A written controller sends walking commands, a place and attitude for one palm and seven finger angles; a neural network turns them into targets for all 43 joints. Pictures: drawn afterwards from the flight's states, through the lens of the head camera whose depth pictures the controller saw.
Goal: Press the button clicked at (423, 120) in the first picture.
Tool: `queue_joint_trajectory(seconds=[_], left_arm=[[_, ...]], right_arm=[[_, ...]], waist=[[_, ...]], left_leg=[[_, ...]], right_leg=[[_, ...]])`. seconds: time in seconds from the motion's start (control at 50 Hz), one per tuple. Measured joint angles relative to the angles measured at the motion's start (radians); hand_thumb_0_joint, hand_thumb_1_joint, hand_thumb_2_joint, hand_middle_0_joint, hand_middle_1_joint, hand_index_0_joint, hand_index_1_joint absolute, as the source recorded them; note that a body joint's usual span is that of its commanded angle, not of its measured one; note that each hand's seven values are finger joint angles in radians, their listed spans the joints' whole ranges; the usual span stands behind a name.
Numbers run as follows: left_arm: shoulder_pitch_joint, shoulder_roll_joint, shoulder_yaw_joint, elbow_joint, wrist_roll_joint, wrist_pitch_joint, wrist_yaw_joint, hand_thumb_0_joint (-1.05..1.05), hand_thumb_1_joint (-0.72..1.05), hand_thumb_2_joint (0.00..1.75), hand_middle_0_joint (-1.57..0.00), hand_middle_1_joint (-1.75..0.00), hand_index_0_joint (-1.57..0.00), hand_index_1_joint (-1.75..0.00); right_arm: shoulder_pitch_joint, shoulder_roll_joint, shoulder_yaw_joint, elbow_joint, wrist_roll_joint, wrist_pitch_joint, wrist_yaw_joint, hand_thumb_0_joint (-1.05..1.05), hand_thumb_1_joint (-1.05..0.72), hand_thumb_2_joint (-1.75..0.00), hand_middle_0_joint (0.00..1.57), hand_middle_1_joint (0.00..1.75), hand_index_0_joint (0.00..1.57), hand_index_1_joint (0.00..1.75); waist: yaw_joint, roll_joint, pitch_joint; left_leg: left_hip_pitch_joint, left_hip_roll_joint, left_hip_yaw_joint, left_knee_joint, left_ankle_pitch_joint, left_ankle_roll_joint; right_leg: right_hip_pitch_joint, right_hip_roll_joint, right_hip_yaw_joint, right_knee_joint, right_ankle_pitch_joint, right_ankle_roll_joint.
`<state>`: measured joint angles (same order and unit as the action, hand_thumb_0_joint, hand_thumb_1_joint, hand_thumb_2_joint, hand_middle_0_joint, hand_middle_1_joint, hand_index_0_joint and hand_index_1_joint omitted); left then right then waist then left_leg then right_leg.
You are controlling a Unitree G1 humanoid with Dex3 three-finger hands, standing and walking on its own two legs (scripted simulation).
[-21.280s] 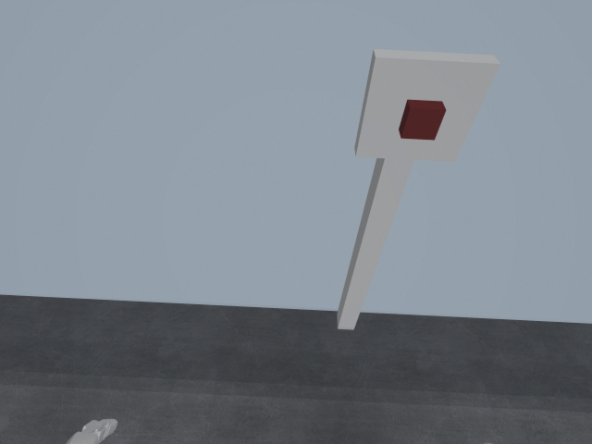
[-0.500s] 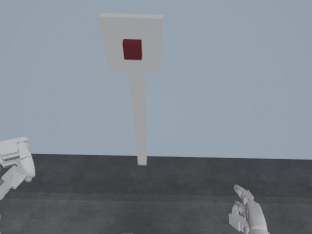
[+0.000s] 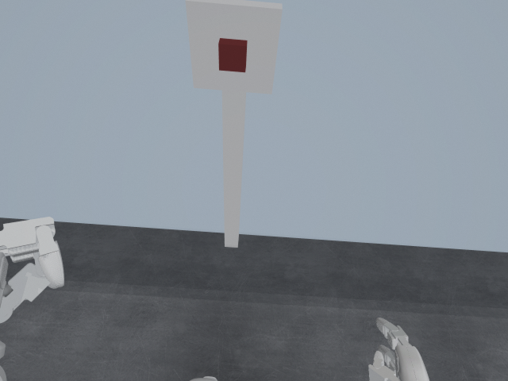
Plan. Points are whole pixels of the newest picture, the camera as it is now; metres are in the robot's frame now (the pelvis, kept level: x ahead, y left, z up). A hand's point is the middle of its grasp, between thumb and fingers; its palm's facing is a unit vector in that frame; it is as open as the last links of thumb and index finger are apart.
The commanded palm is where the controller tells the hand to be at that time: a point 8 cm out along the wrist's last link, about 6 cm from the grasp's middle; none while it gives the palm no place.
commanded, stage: stop stepping back and stand still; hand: left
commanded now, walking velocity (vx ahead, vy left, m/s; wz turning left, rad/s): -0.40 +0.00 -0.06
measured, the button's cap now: (233, 54) +0.72 +0.11 +0.15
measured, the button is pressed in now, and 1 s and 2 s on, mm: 0 0 0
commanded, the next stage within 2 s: let the arm hang, fingers relaxed in 0.90 s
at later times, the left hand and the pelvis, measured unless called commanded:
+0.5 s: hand out of the picture +0.06 +0.24 +0.19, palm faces +0.41 -0.85 -0.32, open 3.1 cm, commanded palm +0.01 +0.28 +0.19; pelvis -0.14 +0.01 +0.00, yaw -3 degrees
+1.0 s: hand out of the picture +0.01 +0.22 +0.18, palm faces +0.39 -0.82 -0.42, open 3.1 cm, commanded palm none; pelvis -0.18 -0.01 +0.00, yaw -2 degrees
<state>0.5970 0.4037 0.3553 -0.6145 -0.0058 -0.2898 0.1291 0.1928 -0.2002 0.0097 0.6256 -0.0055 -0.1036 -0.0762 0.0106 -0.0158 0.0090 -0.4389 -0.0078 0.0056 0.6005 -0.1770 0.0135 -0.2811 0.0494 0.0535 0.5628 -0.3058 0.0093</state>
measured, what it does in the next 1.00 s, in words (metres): walks backwards: right foot, then left foot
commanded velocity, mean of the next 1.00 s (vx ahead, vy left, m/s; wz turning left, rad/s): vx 0.15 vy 0.02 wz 0.00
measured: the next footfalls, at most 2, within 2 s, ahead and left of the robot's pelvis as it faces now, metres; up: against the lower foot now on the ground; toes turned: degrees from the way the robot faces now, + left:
right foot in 0.28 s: -0.15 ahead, -0.10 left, +0.00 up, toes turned +5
left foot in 0.50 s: -0.11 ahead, +0.14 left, +0.00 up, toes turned -1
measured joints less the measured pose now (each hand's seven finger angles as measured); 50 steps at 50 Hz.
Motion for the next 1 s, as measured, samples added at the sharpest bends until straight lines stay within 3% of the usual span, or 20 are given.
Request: queue_joint_trajectory(seconds=[0.04, 0.12, 0.16, 0.22, 0.26, 0.28, 0.32, 0.36, 0.4, 0.46, 0.5, 0.56, 0.6, 0.64, 0.68, 0.72, 0.78, 0.84, 0.94, 1.0], left_arm=[[-0.015, 0.027, 0.011, -0.006, -0.005, 0.009, -0.007, 0.01, 0.88, 0.90, -1.31, -1.50, -1.31, -1.50], [-0.027, 0.066, 0.043, 0.015, -0.027, 0.019, -0.013, 0.01, 0.88, 0.90, -1.31, -1.50, -1.31, -1.50], [-0.006, 0.063, 0.047, 0.010, -0.033, 0.029, -0.009, 0.01, 0.89, 0.90, -1.31, -1.50, -1.31, -1.50], [0.054, 0.046, 0.042, -0.013, -0.040, 0.055, 0.005, 0.01, 0.89, 0.90, -1.30, -1.50, -1.31, -1.50], [0.071, 0.044, 0.038, -0.021, -0.035, 0.078, 0.011, 0.01, 0.89, 0.90, -1.30, -1.50, -1.31, -1.50], [0.073, 0.046, 0.039, -0.027, -0.032, 0.086, 0.014, 0.01, 0.89, 0.90, -1.30, -1.50, -1.31, -1.50], [0.055, 0.023, 0.014, -0.030, -0.025, 0.101, 0.013, 0.01, 0.89, 0.90, -1.31, -1.50, -1.31, -1.50], [0.037, 0.010, 0.000, -0.029, -0.017, 0.105, 0.011, 0.01, 0.89, 0.90, -1.31, -1.50, -1.31, -1.50], [0.021, -0.002, -0.003, -0.016, -0.013, 0.097, 0.019, 0.01, 0.88, 0.90, -1.31, -1.50, -1.31, -1.50], [-0.010, -0.027, -0.008, 0.012, -0.005, 0.090, 0.038, 0.01, 0.88, 0.90, -1.31, -1.50, -1.32, -1.50], [-0.045, -0.042, -0.020, 0.031, -0.002, 0.086, 0.046, 0.01, 0.89, 0.90, -1.31, -1.50, -1.32, -1.50], [-0.088, -0.026, -0.002, 0.092, 0.001, 0.080, 0.052, 0.01, 0.89, 0.90, -1.31, -1.50, -1.31, -1.50], [-0.064, -0.005, 0.018, 0.101, 0.000, 0.083, 0.045, 0.01, 0.89, 0.90, -1.31, -1.50, -1.31, -1.50], [-0.019, 0.017, 0.028, 0.077, 0.000, 0.083, 0.036, 0.01, 0.89, 0.90, -1.31, -1.50, -1.31, -1.50], [0.036, 0.031, 0.029, 0.038, 0.000, 0.074, 0.032, 0.02, 0.89, 0.90, -1.31, -1.50, -1.31, -1.50], [0.084, 0.058, 0.035, -0.001, 0.007, 0.059, 0.029, 0.02, 0.89, 0.90, -1.31, -1.50, -1.31, -1.50], [0.068, 0.052, 0.023, 0.004, 0.011, 0.045, 0.010, 0.01, 0.89, 0.90, -1.31, -1.50, -1.31, -1.50], [0.035, 0.024, 0.027, 0.059, 0.012, 0.039, 0.002, 0.01, 0.88, 0.90, -1.31, -1.50, -1.31, -1.50], [0.030, -0.021, 0.029, 0.089, 0.004, 0.049, 0.023, 0.01, 0.88, 0.90, -1.31, -1.50, -1.31, -1.50], [0.016, -0.048, -0.005, 0.065, 0.007, 0.048, 0.033, 0.01, 0.89, 0.90, -1.31, -1.50, -1.31, -1.50]], right_arm=[[-0.018, 0.006, -0.004, -0.012, 0.002, 0.004, -0.007, 0.01, -0.90, -0.90, 0.20, 0.30, 0.21, 0.30], [-0.066, 0.018, -0.005, -0.044, -0.015, -0.017, 0.005, 0.01, -0.90, -0.90, 0.20, 0.30, 0.21, 0.30], [-0.068, 0.021, -0.003, -0.058, -0.014, -0.031, 0.014, 0.01, -0.90, -0.90, 0.20, 0.30, 0.21, 0.30], [-0.045, 0.029, 0.005, -0.077, -0.006, -0.033, 0.022, 0.01, -0.90, -0.90, 0.20, 0.30, 0.21, 0.30], [-0.025, 0.036, 0.010, -0.089, -0.006, -0.025, 0.017, 0.01, -0.90, -0.90, 0.20, 0.30, 0.21, 0.30], [-0.018, 0.037, 0.013, -0.094, -0.005, -0.019, 0.015, 0.01, -0.90, -0.90, 0.20, 0.30, 0.21, 0.30], [-0.018, 0.023, 0.012, -0.062, -0.010, -0.002, 0.011, 0.01, -0.90, -0.90, 0.20, 0.30, 0.21, 0.30], [0.004, 0.017, 0.013, -0.011, -0.015, 0.017, 0.008, 0.01, -0.90, -0.90, 0.20, 0.30, 0.21, 0.30], [0.047, 0.015, 0.018, 0.020, -0.018, 0.026, 0.001, 0.01, -0.90, -0.90, 0.20, 0.30, 0.21, 0.30], [0.104, -0.004, 0.015, 0.031, -0.017, 0.008, -0.019, 0.01, -0.90, -0.90, 0.20, 0.30, 0.21, 0.30], [0.125, -0.039, 0.005, 0.018, -0.016, -0.016, -0.035, 0.01, -0.90, -0.90, 0.20, 0.30, 0.21, 0.30], [0.106, -0.011, -0.003, 0.032, -0.008, -0.025, -0.039, 0.01, -0.90, -0.90, 0.20, 0.30, 0.21, 0.30], [0.112, 0.017, 0.006, 0.030, -0.011, -0.035, -0.026, 0.01, -0.90, -0.90, 0.20, 0.30, 0.21, 0.30], [0.129, 0.036, 0.016, 0.025, -0.009, -0.045, -0.007, 0.01, -0.90, -0.90, 0.20, 0.30, 0.20, 0.30], [0.148, 0.041, 0.026, 0.016, -0.009, -0.049, 0.006, 0.01, -0.90, -0.90, 0.20, 0.30, 0.21, 0.30], [0.163, 0.037, 0.026, 0.001, -0.010, -0.044, 0.012, 0.01, -0.90, -0.90, 0.20, 0.30, 0.21, 0.30], [0.120, 0.016, 0.008, 0.044, -0.013, -0.012, 0.012, 0.01, -0.90, -0.90, 0.20, 0.30, 0.21, 0.30], [0.096, 0.000, -0.005, 0.080, -0.017, 0.009, 0.008, 0.01, -0.90, -0.90, 0.20, 0.30, 0.21, 0.30], [0.095, -0.015, -0.011, 0.052, -0.019, -0.016, -0.017, 0.01, -0.90, -0.90, 0.20, 0.30, 0.21, 0.30], [0.094, -0.044, -0.016, 0.013, -0.025, -0.046, -0.028, 0.01, -0.90, -0.90, 0.20, 0.30, 0.21, 0.30]], waist=[[-0.006, -0.021, 0.009], [-0.001, -0.016, 0.038], [-0.001, 0.003, 0.035], [-0.003, 0.011, 0.004], [-0.010, -0.006, -0.016], [-0.007, -0.025, -0.025], [0.018, -0.034, -0.021], [0.041, -0.063, -0.042], [0.041, -0.086, -0.082], [0.026, -0.081, -0.129], [0.000, -0.034, -0.135], [-0.040, -0.057, -0.081], [-0.067, -0.058, -0.064], [-0.085, -0.051, -0.051], [-0.087, -0.035, -0.044], [-0.077, -0.027, -0.043], [-0.043, -0.007, -0.007], [-0.021, -0.009, -0.018], [-0.008, -0.035, -0.063], [-0.010, -0.008, -0.069]], left_leg=[[0.019, -0.015, 0.007, -0.065, 0.027, 0.038], [0.036, 0.008, 0.022, -0.155, 0.126, 0.039], [0.041, 0.029, 0.019, -0.190, 0.162, 0.037], [0.036, 0.045, 0.025, -0.228, 0.192, 0.027], [0.004, 0.032, 0.028, -0.212, 0.128, 0.009], [-0.036, 0.020, 0.038, -0.164, 0.040, -0.008], [-0.122, 0.003, 0.009, 0.081, -0.088, -0.034], [-0.152, -0.012, 0.003, 0.303, -0.121, -0.043], [-0.105, 0.003, 0.019, 0.341, -0.124, -0.037], [0.060, 0.043, 0.031, 0.160, -0.171, -0.009], [0.174, 0.068, 0.005, -0.029, -0.229, 0.013], [0.168, 0.041, 0.007, -0.014, -0.154, -0.020], [0.186, 0.048, 0.008, -0.035, -0.123, -0.033], [0.199, 0.060, 0.001, -0.057, -0.104, -0.043], [0.196, 0.074, -0.002, -0.047, -0.107, -0.051], [0.152, 0.075, 0.002, 0.038, -0.170, -0.036], [0.020, 0.054, -0.020, 0.350, -0.251, -0.010], [-0.048, 0.049, 0.014, 0.470, -0.207, -0.012], [0.055, 0.048, 0.079, 0.193, -0.209, 0.010], [0.174, 0.051, 0.060, -0.051, -0.225, 0.033]], right_leg=[[-0.017, -0.015, 0.002, 0.008, 0.015, 0.008], [-0.105, 0.021, 0.005, 0.270, -0.165, 0.006], [-0.099, 0.028, -0.020, 0.317, -0.179, 0.007], [-0.021, 0.006, -0.070, 0.209, -0.196, -0.004], [0.060, -0.010, -0.095, 0.062, -0.213, -0.023], [0.080, -0.024, -0.086, -0.018, -0.222, -0.045], [0.044, -0.034, -0.081, -0.023, -0.064, -0.062], [0.024, -0.055, -0.071, -0.023, 0.013, -0.060], [0.022, -0.078, -0.082, -0.049, 0.022, -0.039], [-0.004, -0.101, -0.123, -0.040, 0.022, -0.031], [-0.047, -0.092, -0.150, 0.024, -0.004, -0.020], [-0.123, -0.087, -0.108, 0.224, -0.135, -0.009], [-0.161, -0.065, -0.116, 0.319, -0.164, -0.003], [-0.162, -0.052, -0.142, 0.297, -0.139, 0.000], [-0.122, -0.045, -0.174, 0.192, -0.097, 0.002], [-0.068, -0.047, -0.171, 0.064, -0.092, -0.026], [-0.098, -0.049, -0.177, 0.085, 0.074, -0.090], [-0.085, -0.059, -0.173, 0.046, 0.084, -0.097], [-0.065, -0.082, -0.165, -0.033, 0.109, -0.086], [-0.074, -0.073, -0.186, -0.011, 0.083, -0.073]])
